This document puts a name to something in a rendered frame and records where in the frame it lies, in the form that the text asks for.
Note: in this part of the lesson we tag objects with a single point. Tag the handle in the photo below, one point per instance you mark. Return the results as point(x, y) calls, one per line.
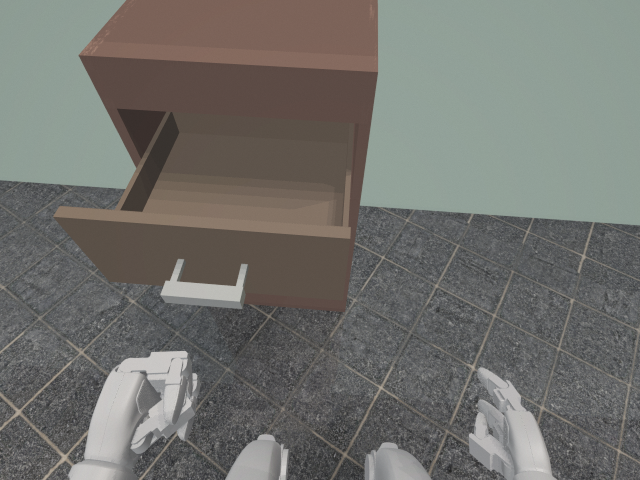
point(201, 294)

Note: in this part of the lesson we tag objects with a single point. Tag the robot right shin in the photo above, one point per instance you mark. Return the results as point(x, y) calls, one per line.
point(388, 445)

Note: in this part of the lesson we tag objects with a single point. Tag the robot left hand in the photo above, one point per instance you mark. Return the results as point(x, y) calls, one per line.
point(161, 386)

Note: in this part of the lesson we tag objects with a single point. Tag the robot left forearm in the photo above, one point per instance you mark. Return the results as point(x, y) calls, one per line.
point(100, 470)

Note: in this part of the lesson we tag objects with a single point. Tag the drawer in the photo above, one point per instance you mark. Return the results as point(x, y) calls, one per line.
point(219, 191)

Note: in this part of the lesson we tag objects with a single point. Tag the robot right hand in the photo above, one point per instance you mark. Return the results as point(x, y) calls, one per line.
point(518, 444)

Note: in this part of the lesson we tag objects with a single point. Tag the cabinet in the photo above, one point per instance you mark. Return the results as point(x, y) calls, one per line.
point(313, 60)

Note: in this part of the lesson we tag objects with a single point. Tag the right robot thigh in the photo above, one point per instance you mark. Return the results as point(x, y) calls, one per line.
point(393, 464)

